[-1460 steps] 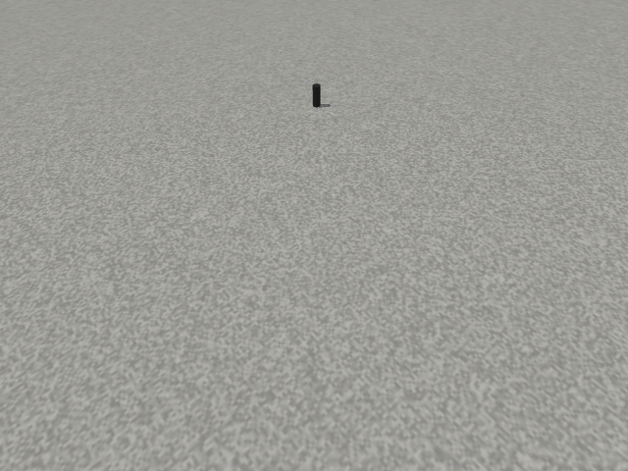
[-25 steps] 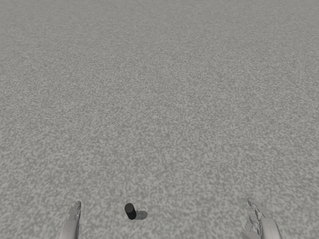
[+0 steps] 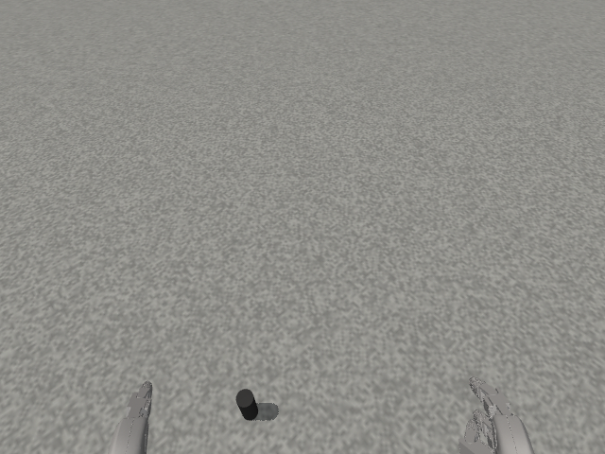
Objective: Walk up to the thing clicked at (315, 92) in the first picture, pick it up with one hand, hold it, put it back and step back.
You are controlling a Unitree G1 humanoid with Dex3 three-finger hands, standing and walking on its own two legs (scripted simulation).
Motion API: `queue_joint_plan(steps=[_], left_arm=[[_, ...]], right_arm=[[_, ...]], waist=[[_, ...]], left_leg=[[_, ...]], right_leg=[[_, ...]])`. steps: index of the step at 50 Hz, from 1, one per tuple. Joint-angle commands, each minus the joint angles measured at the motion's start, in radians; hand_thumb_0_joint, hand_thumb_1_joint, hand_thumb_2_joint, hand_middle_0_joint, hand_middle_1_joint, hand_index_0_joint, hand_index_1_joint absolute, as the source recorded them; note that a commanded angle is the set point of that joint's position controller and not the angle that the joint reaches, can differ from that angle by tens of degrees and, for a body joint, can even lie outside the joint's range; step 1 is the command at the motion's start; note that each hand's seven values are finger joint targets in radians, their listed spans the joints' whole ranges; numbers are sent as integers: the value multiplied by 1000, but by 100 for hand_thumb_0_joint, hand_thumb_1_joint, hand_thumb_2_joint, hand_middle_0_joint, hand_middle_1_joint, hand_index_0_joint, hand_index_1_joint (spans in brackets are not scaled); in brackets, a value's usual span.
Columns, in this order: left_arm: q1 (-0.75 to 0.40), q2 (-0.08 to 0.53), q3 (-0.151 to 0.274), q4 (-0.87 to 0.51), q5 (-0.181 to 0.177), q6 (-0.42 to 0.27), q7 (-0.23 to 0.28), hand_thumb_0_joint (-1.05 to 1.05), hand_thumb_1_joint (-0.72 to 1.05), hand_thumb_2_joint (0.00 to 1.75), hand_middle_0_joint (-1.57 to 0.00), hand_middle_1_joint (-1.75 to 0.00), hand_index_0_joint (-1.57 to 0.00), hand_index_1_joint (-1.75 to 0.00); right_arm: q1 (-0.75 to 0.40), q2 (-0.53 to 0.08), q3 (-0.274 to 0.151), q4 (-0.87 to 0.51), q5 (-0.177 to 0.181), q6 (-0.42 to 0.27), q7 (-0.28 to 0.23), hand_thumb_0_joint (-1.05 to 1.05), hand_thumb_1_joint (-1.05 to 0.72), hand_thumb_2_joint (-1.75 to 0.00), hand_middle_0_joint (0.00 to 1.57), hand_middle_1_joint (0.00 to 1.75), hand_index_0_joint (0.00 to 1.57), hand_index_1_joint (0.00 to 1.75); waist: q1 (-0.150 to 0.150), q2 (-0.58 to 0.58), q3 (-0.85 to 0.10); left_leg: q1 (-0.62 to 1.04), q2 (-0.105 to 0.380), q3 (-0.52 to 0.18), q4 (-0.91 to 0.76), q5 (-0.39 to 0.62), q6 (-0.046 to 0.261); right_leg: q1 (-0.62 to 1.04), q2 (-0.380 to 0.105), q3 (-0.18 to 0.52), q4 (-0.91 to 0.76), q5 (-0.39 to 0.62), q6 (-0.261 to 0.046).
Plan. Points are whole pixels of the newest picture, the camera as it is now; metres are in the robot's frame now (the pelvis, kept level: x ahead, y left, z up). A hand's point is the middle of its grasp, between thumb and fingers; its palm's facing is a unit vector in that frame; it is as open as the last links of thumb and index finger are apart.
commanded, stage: stand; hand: left
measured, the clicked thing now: (247, 405) +0.38 +0.18 -0.66
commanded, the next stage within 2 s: none
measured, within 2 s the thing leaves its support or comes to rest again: neither
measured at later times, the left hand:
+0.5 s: hand out of the picture +0.15 +0.20 -0.09, palm faces -0.02 -0.95 -0.32, open 9.1 cm
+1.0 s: hand out of the picture +0.04 +0.25 -0.11, palm faces +0.01 -0.94 -0.34, open 7.4 cm
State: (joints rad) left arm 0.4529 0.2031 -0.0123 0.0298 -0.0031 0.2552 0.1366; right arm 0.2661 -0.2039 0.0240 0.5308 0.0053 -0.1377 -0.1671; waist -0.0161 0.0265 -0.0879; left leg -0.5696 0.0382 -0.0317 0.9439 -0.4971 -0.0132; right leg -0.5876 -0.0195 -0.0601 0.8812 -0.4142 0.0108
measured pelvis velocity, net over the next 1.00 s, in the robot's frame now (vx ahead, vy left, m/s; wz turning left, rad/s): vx -0.01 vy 0.01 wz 0.02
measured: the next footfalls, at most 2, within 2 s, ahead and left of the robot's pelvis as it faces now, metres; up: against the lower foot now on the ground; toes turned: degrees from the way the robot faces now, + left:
none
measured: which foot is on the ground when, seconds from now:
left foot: down 0.00-1.00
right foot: down 0.00-1.00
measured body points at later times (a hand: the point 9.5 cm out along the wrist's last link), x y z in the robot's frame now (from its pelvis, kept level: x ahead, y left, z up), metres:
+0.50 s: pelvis -0.01 +0.00 +0.01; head +0.02 +0.01 +0.46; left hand +0.15 +0.25 -0.07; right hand +0.15 -0.25 -0.09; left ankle -0.01 +0.12 -0.69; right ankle +0.02 -0.13 -0.69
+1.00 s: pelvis -0.01 +0.01 +0.05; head +0.00 +0.01 +0.50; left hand +0.04 +0.30 -0.09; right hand +0.07 -0.27 -0.09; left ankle -0.01 +0.12 -0.69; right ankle +0.02 -0.13 -0.69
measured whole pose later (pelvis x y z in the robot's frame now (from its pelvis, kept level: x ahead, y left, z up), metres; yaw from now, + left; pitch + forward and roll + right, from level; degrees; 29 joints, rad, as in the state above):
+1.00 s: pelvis -0.01 +0.01 +0.05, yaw +1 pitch -3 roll +0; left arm 0.19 0.32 0.00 1.07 0.03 0.00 0.02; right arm 0.18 -0.30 -0.02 1.06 -0.03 0.00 -0.01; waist 0.02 0.00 0.06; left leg -0.14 -0.02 -0.01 0.46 -0.26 0.01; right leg -0.18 -0.06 -0.05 0.46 -0.22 0.03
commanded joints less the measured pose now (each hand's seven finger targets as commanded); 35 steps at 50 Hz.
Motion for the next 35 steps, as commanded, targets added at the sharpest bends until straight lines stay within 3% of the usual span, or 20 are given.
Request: queue_joint_plan(steps=[1,2,4,5,12,13,19,20,21,23,26,30,33,34,35], left_arm=[[-29,93,56,-196,4,-54,14,0,-58,4,-5,-5,-5,-5],[-23,88,52,-189,4,-53,13,0,-55,5,-5,-5,-5,-5],[-8,90,55,-187,5,-53,14,0,-39,21,-20,-21,-20,-21],[-18,90,56,-179,6,-50,13,0,-31,29,-20,-29,-20,-29],[-17,80,50,-166,6,-50,13,0,25,85,-20,-30,-20,-30],[-27,99,64,-189,6,-53,14,0,33,90,-20,-30,-20,-30],[-37,96,56,-181,3,-51,13,0,81,90,-20,-30,-20,-30],[-187,231,105,169,91,-160,-41,0,89,90,-20,-30,-20,-30],[-162,244,111,245,107,-205,-68,0,90,90,-20,-30,-20,-30],[-169,257,96,323,83,-253,-95,0,90,90,-20,-30,-20,-30],[-216,253,88,446,55,-276,-111,0,90,90,-20,-30,-20,-30],[-264,266,84,592,49,-289,-107,0,90,90,-20,-30,-20,-30],[-285,279,84,680,51,-295,-107,0,90,90,-20,-30,-20,-30],[-299,280,84,700,45,-295,-108,0,90,90,-20,-30,-20,-30],[-288,275,81,730,47,-296,-108,0,90,90,-20,-30,-20,-30]], right_arm=[[-58,-120,-51,-151,2,-55,-15,0,-90,-90,20,30,20,30],[-57,-123,-54,-151,2,-56,-15,0,-90,-90,20,30,20,30],[-61,-113,-48,-155,2,-52,-14,0,-90,-90,20,30,20,30],[-52,-121,-55,-155,1,-53,-16,0,-90,-90,20,30,20,30],[-58,-122,-53,-154,2,-56,-16,0,-90,-90,20,30,20,30],[-64,-115,-50,-158,1,-55,-16,0,-90,-90,20,30,20,30],[-66,-116,-46,-159,3,-57,-15,0,-90,-90,20,30,20,30],[-120,-260,-91,46,-113,17,44,0,-90,-90,20,30,20,30],[-80,-258,-101,87,-116,46,72,0,-90,-90,20,30,20,30],[-83,-249,-103,95,-92,67,100,0,-90,-90,20,30,20,30],[-95,-240,-105,143,-59,72,134,0,-90,-90,20,30,20,30],[-112,-247,-107,216,-62,84,145,0,-90,-90,20,30,20,30],[-113,-250,-104,262,-57,99,149,0,-90,-90,20,30,20,30],[-98,-254,-102,278,-55,98,149,0,-90,-90,20,30,20,30],[-113,-258,-103,295,-54,99,150,0,-90,-90,20,30,20,30]], waist=[[-2,24,-107],[-6,20,-118],[1,22,-109],[-9,3,-127],[-5,-4,-97],[3,3,-106],[-2,16,-66],[31,-61,25],[29,-98,-37],[23,-50,-46],[32,-56,-56],[32,-9,7],[30,-27,68],[22,-17,58],[32,-9,59]], left_leg=[[28,-30,18,-169,271,8],[34,-28,15,-168,283,6],[26,-30,19,-162,289,7],[35,-28,17,-162,295,8],[25,-27,20,-174,237,11],[14,-31,19,-171,233,13],[-7,-34,23,-186,149,16],[47,6,-38,-206,288,50],[82,11,-17,-187,317,70],[142,1,-36,-216,300,79],[195,-3,-41,-259,279,72],[217,7,-56,-341,279,69],[191,9,-68,-407,206,67],[227,16,-73,-434,215,67],[248,22,-79,-441,255,64]], right_leg=[[111,30,-19,-120,198,-22],[110,32,-22,-112,205,-23],[115,29,-19,-118,211,-21],[117,32,-21,-115,217,-21],[103,30,-20,-128,169,-20],[109,28,-18,-133,168,-19],[84,26,-15,-146,97,-18],[196,-58,85,-161,166,-80],[233,-79,106,-166,229,-102],[231,-86,130,-187,228,-108],[249,-93,125,-226,225,-91],[273,-94,112,-273,222,-69],[311,-97,119,-354,136,-62],[313,-97,118,-358,131,-60],[327,-92,106,-371,161,-59]])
